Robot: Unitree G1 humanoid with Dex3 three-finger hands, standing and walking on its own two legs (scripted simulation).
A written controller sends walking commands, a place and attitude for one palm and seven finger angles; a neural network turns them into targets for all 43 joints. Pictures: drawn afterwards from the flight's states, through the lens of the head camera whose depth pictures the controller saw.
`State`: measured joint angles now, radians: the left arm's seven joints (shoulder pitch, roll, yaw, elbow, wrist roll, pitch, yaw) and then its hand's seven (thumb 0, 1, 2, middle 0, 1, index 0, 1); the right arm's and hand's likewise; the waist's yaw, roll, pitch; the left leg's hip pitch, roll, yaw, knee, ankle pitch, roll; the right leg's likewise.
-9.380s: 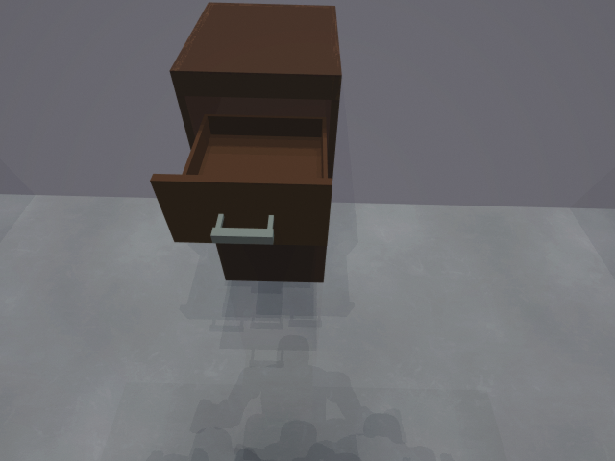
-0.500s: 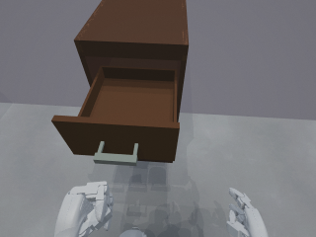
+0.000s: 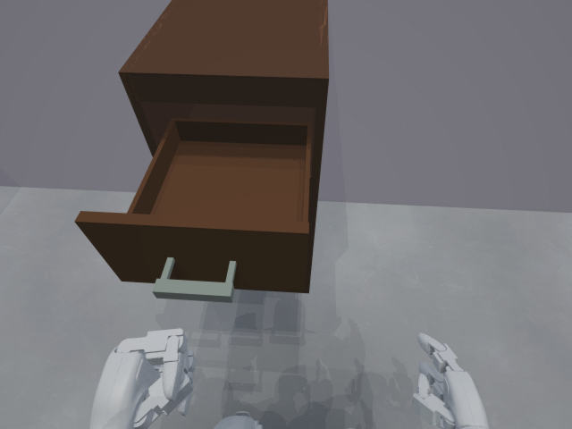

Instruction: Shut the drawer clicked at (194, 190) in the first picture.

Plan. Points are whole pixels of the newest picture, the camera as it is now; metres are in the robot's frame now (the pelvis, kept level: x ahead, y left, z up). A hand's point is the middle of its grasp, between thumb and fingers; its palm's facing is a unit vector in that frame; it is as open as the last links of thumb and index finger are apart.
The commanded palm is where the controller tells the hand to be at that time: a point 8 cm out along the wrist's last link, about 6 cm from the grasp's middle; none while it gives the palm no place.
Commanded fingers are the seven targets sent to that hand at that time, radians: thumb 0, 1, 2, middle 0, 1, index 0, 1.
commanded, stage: bring the fist close to the handle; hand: left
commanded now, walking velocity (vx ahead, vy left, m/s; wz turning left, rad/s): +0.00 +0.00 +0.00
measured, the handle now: (197, 278) +0.34 +0.16 -0.01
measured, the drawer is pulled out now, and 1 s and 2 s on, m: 0.30 0.30 0.27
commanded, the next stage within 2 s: push the drawer shut in 1.26 s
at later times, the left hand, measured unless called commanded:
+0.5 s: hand (194, 364) +0.20 +0.13 +0.03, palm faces -0.03 -1.00 -0.02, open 3.3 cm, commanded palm +0.19 +0.18 +0.03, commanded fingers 0.00 0.90 0.90 -1.40 -1.60 -1.40 -1.60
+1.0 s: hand (205, 343) +0.24 +0.13 -0.01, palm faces -0.05 -1.00 -0.01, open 3.3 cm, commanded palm +0.22 +0.19 -0.01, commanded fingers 0.00 0.90 0.90 -1.40 -1.60 -1.40 -1.60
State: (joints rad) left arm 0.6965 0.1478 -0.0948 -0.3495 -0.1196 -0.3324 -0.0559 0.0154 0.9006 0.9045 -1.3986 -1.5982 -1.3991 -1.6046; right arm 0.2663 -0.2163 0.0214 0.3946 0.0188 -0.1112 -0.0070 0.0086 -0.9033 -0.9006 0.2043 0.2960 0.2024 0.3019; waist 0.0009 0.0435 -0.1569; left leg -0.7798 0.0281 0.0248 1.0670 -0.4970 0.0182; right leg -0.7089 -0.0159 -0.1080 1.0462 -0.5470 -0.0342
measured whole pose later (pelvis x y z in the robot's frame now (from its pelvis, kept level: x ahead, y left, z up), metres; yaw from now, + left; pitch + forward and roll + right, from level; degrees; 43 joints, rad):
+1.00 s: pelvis -0.02 +0.01 -0.05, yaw -1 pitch +21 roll -2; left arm 0.27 0.15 -0.04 0.02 -0.12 -0.43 -0.04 0.02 0.90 0.90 -1.40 -1.60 -1.40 -1.60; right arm 0.21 -0.23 0.02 0.48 -0.01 -0.07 0.01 0.01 -0.90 -0.90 0.21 0.30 0.20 0.30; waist -0.03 0.02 -0.19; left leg -1.11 0.03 0.02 1.30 -0.56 0.04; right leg -1.03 -0.02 -0.11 1.27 -0.60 -0.03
